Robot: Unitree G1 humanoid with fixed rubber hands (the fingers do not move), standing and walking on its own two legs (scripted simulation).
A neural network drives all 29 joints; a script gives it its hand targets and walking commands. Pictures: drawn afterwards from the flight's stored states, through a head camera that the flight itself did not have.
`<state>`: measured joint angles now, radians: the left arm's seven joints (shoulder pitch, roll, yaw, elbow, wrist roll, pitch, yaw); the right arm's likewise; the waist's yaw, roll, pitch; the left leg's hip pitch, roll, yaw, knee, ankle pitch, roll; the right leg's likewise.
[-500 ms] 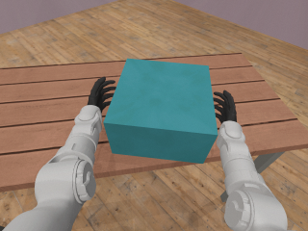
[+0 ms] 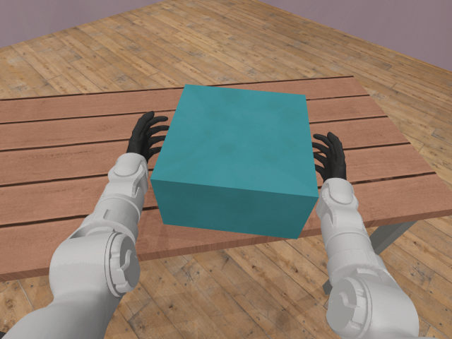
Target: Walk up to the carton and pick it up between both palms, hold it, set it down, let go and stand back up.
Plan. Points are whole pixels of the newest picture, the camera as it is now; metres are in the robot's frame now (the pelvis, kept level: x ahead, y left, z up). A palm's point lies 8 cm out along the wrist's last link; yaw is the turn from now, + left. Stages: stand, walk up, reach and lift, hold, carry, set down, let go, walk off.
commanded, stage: set down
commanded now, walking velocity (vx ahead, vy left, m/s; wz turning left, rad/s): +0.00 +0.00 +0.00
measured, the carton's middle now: (237, 156) +0.47 -0.07 +0.05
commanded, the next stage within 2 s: none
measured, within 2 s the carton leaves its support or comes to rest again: neither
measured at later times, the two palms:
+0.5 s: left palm (139, 156) +0.45 +0.13 +0.09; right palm (330, 180) +0.36 -0.22 +0.07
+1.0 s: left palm (106, 193) +0.39 +0.19 +0.07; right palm (336, 205) +0.31 -0.22 +0.06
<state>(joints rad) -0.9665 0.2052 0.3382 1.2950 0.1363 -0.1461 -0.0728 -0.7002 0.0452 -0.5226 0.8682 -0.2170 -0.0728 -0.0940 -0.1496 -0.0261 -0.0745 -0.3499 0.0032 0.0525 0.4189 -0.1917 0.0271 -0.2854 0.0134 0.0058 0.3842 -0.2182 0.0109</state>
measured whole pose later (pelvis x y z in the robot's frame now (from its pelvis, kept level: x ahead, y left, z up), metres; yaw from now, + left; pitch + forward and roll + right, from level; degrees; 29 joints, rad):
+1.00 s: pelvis -0.03 +0.00 +0.00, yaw +0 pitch +8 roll -1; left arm -0.72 0.34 0.02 1.13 -0.18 -0.11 -0.06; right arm -0.58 -0.08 -0.12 0.96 0.15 -0.14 -0.20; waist -0.14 -0.03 -0.14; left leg -0.42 0.00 0.05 0.42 -0.14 0.03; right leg -0.35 0.01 0.00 0.38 -0.17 0.01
